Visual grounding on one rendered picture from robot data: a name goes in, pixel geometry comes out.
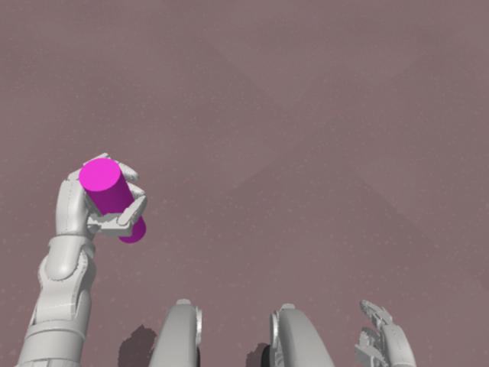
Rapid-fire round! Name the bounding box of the can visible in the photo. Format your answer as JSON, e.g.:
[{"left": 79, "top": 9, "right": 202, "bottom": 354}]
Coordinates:
[{"left": 79, "top": 158, "right": 146, "bottom": 243}]

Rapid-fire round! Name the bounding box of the right robot hand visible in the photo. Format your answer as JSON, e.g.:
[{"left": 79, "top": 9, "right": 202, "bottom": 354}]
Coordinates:
[{"left": 355, "top": 300, "right": 416, "bottom": 367}]

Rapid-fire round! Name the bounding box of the left robot arm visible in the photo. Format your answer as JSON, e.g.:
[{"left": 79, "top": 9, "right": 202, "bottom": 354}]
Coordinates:
[{"left": 14, "top": 234, "right": 96, "bottom": 367}]

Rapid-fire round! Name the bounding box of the left robot hand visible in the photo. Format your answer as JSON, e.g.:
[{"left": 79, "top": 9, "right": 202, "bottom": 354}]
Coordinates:
[{"left": 55, "top": 153, "right": 147, "bottom": 242}]

